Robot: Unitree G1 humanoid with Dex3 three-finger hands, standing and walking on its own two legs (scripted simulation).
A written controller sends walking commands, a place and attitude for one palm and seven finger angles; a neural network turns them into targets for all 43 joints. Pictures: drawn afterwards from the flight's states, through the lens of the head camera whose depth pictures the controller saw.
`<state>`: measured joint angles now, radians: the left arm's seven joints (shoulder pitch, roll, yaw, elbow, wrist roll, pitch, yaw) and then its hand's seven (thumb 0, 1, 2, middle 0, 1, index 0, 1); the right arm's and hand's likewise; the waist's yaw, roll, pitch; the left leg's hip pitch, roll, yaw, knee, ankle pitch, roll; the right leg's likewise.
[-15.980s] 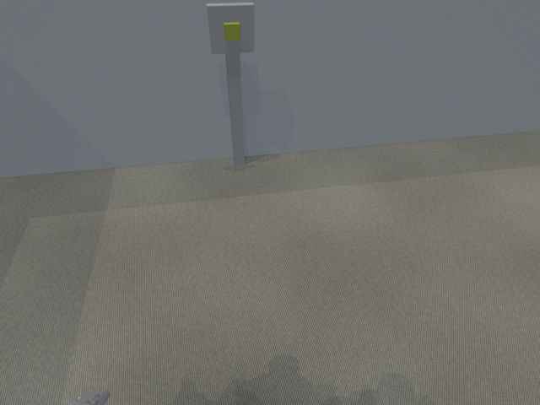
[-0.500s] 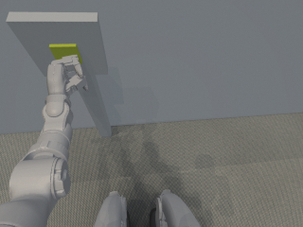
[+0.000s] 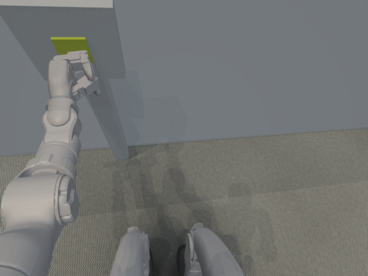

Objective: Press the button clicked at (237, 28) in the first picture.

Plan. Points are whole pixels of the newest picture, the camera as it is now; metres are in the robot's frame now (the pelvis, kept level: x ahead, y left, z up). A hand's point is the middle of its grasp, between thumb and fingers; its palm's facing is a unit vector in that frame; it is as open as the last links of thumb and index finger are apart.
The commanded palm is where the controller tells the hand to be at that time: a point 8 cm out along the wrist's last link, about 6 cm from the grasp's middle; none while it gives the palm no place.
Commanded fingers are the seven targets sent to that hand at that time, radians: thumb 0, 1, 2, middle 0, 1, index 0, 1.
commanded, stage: pull the fist back off the button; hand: left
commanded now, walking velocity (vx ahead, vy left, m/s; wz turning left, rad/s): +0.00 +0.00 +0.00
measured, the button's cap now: (74, 47) +0.57 +0.18 +0.09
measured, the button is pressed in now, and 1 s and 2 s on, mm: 12 0 0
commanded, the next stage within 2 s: draw the hand back to the body in 1.08 s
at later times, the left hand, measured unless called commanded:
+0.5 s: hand (96, 85) +0.50 +0.14 +0.06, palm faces +0.06 -1.00 -0.02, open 3.1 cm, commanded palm +0.47 +0.18 +0.06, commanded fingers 0.00 0.90 0.90 -1.30 -1.50 -1.30 -1.50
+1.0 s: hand (98, 117) +0.42 +0.13 +0.06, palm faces +0.02 -1.00 -0.01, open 3.1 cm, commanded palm +0.40 +0.18 +0.06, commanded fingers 0.00 0.90 0.90 -1.30 -1.50 -1.30 -1.50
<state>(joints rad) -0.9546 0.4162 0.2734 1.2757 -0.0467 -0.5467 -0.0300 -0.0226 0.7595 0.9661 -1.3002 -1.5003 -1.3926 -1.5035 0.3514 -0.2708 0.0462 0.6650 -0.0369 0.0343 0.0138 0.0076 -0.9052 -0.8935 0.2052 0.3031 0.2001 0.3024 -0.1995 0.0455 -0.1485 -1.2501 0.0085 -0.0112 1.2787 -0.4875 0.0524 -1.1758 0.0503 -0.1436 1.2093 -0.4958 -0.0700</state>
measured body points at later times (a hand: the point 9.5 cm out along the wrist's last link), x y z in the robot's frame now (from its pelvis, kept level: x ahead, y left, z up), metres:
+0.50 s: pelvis +0.02 +0.01 +0.01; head +0.14 +0.02 +0.45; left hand +0.49 +0.19 +0.06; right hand +0.04 -0.26 -0.10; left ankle +0.05 +0.09 -0.62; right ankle +0.04 -0.09 -0.62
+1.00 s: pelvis +0.05 +0.00 +0.03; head +0.14 +0.01 +0.47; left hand +0.42 +0.18 +0.06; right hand +0.16 -0.25 -0.09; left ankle +0.05 +0.09 -0.62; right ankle +0.04 -0.09 -0.62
